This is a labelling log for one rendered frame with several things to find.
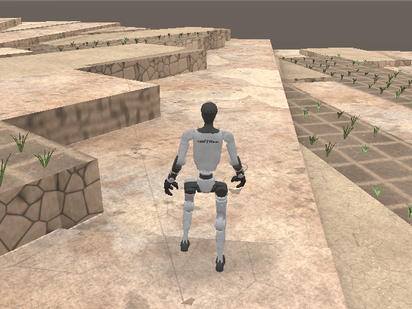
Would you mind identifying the left robot hand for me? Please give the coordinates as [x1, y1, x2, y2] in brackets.
[164, 179, 178, 196]

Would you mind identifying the right robot upper arm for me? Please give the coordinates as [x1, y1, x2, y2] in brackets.
[221, 131, 239, 166]

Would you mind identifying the robot left thigh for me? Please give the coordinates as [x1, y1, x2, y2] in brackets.
[184, 178, 197, 212]

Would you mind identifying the left robot upper arm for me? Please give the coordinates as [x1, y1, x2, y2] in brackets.
[176, 129, 195, 165]

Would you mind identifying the right robot foot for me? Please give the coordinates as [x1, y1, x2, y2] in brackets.
[216, 255, 225, 272]

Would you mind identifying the right robot hand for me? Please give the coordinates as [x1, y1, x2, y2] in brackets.
[231, 176, 246, 188]

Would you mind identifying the left robot forearm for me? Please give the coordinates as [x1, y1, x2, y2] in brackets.
[167, 155, 182, 183]

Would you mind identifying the right robot forearm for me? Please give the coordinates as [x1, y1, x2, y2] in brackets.
[233, 156, 245, 178]

